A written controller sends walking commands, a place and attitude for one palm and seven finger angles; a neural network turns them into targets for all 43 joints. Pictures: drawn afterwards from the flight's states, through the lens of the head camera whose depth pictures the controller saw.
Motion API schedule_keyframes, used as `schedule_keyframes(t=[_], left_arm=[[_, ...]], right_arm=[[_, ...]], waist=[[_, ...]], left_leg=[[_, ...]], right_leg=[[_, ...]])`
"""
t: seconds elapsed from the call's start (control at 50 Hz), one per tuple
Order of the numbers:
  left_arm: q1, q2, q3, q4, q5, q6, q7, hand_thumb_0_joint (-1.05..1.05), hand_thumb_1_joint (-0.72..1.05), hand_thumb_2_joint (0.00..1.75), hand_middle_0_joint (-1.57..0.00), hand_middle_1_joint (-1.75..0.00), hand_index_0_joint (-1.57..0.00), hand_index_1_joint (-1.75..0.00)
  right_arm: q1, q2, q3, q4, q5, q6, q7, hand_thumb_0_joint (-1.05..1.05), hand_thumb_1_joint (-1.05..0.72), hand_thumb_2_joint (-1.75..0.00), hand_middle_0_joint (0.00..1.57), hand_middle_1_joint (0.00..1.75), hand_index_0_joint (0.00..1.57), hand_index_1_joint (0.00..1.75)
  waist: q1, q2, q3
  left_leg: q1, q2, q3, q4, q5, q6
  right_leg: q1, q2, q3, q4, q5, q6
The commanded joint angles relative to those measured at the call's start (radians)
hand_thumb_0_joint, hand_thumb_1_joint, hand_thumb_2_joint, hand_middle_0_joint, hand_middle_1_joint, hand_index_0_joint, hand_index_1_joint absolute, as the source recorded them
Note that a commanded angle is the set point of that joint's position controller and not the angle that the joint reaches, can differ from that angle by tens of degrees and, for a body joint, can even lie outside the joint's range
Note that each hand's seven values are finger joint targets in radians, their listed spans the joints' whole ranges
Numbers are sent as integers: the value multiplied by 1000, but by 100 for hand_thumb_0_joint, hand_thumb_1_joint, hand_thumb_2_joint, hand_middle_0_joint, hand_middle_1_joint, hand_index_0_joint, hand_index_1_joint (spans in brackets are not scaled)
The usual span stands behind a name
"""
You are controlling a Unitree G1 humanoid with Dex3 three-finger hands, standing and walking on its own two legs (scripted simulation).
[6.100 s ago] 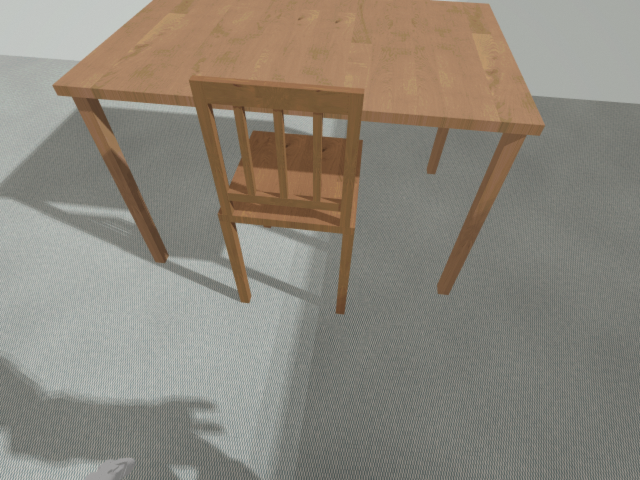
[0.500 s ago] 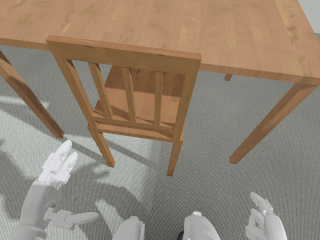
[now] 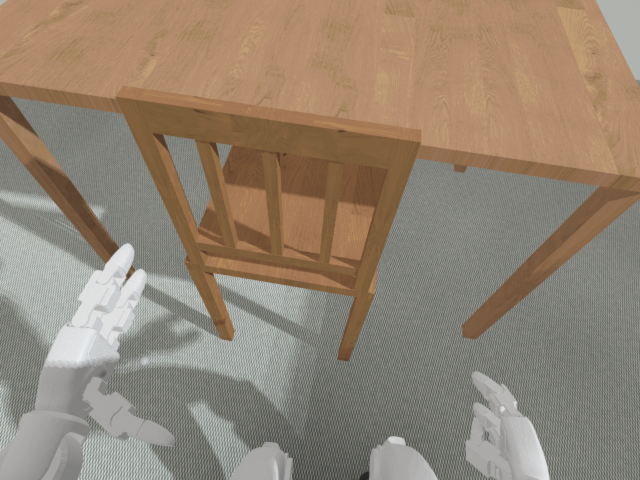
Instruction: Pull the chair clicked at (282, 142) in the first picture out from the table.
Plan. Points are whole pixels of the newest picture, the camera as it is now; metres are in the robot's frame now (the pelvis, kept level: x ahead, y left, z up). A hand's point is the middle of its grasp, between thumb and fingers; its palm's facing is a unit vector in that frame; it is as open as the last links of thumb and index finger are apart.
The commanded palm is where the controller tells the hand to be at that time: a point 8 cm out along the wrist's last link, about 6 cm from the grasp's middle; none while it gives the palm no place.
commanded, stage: raise the hand toward the chair's back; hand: left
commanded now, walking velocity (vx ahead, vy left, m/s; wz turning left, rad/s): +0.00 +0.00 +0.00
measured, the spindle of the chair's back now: (274, 207) +0.49 +0.11 -0.01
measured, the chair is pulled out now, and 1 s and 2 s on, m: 0.00 0.00 0.00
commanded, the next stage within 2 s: aim the fingers beside a spindle in 0.56 s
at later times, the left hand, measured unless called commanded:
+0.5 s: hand (161, 355) +0.24 +0.20 +0.04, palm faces -0.08 -1.00 -0.05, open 16.9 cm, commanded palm +0.23 +0.25 +0.05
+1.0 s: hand (196, 334) +0.27 +0.16 +0.04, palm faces -0.10 -0.99 -0.04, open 16.9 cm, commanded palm +0.25 +0.22 +0.04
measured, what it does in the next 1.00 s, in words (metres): stands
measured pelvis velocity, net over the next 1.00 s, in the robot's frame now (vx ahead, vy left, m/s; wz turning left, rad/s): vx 0.00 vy -0.01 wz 0.00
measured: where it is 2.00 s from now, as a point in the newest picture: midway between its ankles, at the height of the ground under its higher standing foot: outside the picture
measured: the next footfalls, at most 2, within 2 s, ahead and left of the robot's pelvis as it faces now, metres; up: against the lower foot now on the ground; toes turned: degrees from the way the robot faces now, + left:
none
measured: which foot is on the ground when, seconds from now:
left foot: down 0.00-1.00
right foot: down 0.00-1.00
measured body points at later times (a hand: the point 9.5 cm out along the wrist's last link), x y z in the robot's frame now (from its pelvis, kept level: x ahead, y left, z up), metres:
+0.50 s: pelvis +0.00 -0.01 +0.00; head +0.09 +0.00 +0.45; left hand +0.24 +0.25 +0.04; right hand +0.18 -0.25 -0.07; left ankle -0.02 +0.09 -0.66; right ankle +0.04 -0.14 -0.66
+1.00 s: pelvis +0.00 -0.01 +0.00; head +0.08 +0.00 +0.44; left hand +0.27 +0.22 +0.04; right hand +0.17 -0.26 -0.08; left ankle -0.02 +0.09 -0.66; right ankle +0.04 -0.14 -0.66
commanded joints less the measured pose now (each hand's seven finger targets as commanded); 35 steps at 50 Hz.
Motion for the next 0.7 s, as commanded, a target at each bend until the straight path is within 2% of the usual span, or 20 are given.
schedule_keyframes(t=[0.0, 0.06, 0.08, 0.1, 0.16, 0.18, 0.22, 0.26, 0.28, 0.32, 0.34, 0.4, 0.46, 0.48, 0.5, 0.6, 0.64, 0.68], left_arm=[[-54, 104, 72, -97, -16, -43, -14, 0, -50, 30, -6, -8, -6, -8], [-71, 117, 62, -60, -17, 10, -52, 0, -50, 30, -6, -8, -6, -8], [-67, 118, 67, -61, -24, 18, -60, 0, -50, 30, -6, -8, -6, -8], [-71, 135, 81, -86, -28, 18, -63, 0, -50, 30, -6, -8, -6, -8], [-86, 171, 121, -172, -49, -16, -49, 0, -50, 30, -6, -8, -6, -8], [-82, 190, 141, -178, -47, -30, -34, 0, -50, 30, -6, -8, -6, -8], [-82, 152, 126, -173, -51, -62, -15, 0, -50, 30, -6, -8, -6, -8], [-79, 137, 118, -145, -43, -85, -1, 0, -50, 30, -6, -8, -6, -8], [-80, 146, 124, -137, -36, -92, 6, 0, -50, 30, -6, -8, -6, -8], [-68, 118, 86, -89, -21, -77, -5, 0, -50, 30, -6, -8, -6, -8], [-76, 121, 80, -90, -18, -68, -13, 0, -50, 30, -6, -8, -6, -8], [-71, 124, 66, -83, -16, -36, -39, 0, -50, 30, -6, -8, -6, -8], [-90, 162, 107, -136, -33, -38, -44, 0, -50, 30, -6, -8, -6, -8], [-96, 176, 121, -147, -38, -46, -37, 0, -50, 30, -6, -8, -6, -8], [-102, 171, 123, -170, -43, -60, -33, 0, -50, 30, -6, -8, -6, -8], [-87, 127, 103, -109, -40, -89, -15, 0, -50, 30, -6, -8, -6, -8], [-90, 118, 86, -76, -34, -74, -27, 0, -50, 30, -6, -8, -6, -8], [-103, 103, 53, -38, -22, -53, -43, 0, -50, 30, -6, -8, -6, -8]], right_arm=[[-7, -163, -78, -117, 12, -41, -8, 0, -90, -90, 20, 30, 20, 30], [-8, -178, -81, -134, 20, -33, -10, 0, -90, -90, 20, 30, 20, 30], [-13, -178, -81, -139, 21, -35, -12, 0, -90, -90, 20, 30, 20, 30], [-7, -181, -81, -145, 21, -36, -12, 0, -90, -90, 20, 30, 20, 30], [-7, -171, -82, -149, 13, -45, -12, 0, -90, -90, 20, 30, 20, 30], [-7, -168, -81, -144, 10, -47, -10, 0, -90, -90, 20, 30, 20, 30], [-3, -159, -80, -133, 8, -49, -7, 0, -90, -90, 20, 30, 20, 30], [-5, -158, -81, -121, 7, -49, -3, 0, -90, -90, 20, 30, 20, 30], [-4, -159, -82, -116, 6, -48, -2, 0, -90, -90, 20, 30, 20, 30], [-2, -164, -83, -118, 10, -41, 0, 0, -90, -90, 20, 30, 20, 30], [-5, -167, -83, -120, 11, -41, 1, 0, -90, -90, 20, 30, 20, 30], [-3, -172, -84, -133, 17, -36, -2, 0, -90, -90, 20, 30, 20, 30], [-6, -170, -82, -141, 15, -38, -9, 0, -90, -90, 20, 30, 20, 30], [-9, -168, -80, -138, 13, -38, -11, 0, -90, -90, 20, 30, 20, 30], [-10, -162, -79, -136, 11, -41, -10, 0, -90, -90, 20, 30, 20, 30], [-9, -154, -78, -114, 10, -41, -8, 0, -90, -90, 20, 30, 20, 30], [-13, -159, -79, -114, 12, -40, -7, 0, -90, -90, 20, 30, 20, 30], [-14, -167, -77, -115, 16, -36, -7, 0, -90, -90, 20, 30, 20, 30]], waist=[[-23, 64, -229], [-25, 42, -222], [-24, 10, -238], [-17, 15, -272], [0, 50, -312], [4, 55, -306], [-5, 53, -280], [-9, 64, -249], [-8, 61, -255], [-21, 64, -233], [-20, 77, -236], [-29, 42, -243], [-17, 35, -297], [-17, 29, -294], [-12, 53, -306], [-24, 38, -257], [-28, 47, -236], [-43, 21, -212]], left_leg=[[122, 9, -44, -212, 489, -70], [93, 2, -33, -229, 416, -58], [92, 1, -31, -226, 420, -49], [98, 0, -30, -230, 431, -47], [133, -2, -33, -229, 490, -55], [129, 0, -32, -224, 501, -56], [120, 0, -27, -218, 488, -57], [101, 0, -27, -216, 458, -60], [97, 1, -26, -211, 462, -56], [88, 1, -19, -213, 431, -52], [86, 0, -19, -215, 416, -51], [83, -1, -15, -221, 385, -37], [92, -4, -16, -215, 422, -34], [87, -3, -17, -210, 429, -33], [92, -5, -16, -209, 432, -34], [76, -2, -15, -201, 414, -38], [60, -5, -10, -201, 381, -37], [44, -3, -11, -200, 350, -30]], right_leg=[[190, 44, -4, -79, 183, -39], [215, 41, 3, -105, 159, -38], [238, 42, 8, -112, 176, -38], [262, 40, 12, -112, 186, -37], [291, 40, 15, -107, 231, -39], [288, 43, 15, -100, 239, -42], [273, 43, 14, -96, 236, -40], [247, 41, 12, -90, 208, -42], [247, 40, 14, -86, 211, -43], [225, 38, 15, -93, 187, -39], [223, 36, 17, -96, 176, -40], [247, 37, 27, -120, 168, -36], [299, 36, 34, -115, 218, -36], [305, 38, 35, -112, 231, -38], [310, 36, 38, -111, 234, -38], [266, 38, 30, -101, 215, -36], [252, 33, 34, -109, 188, -36], [233, 35, 35, -116, 160, -35]])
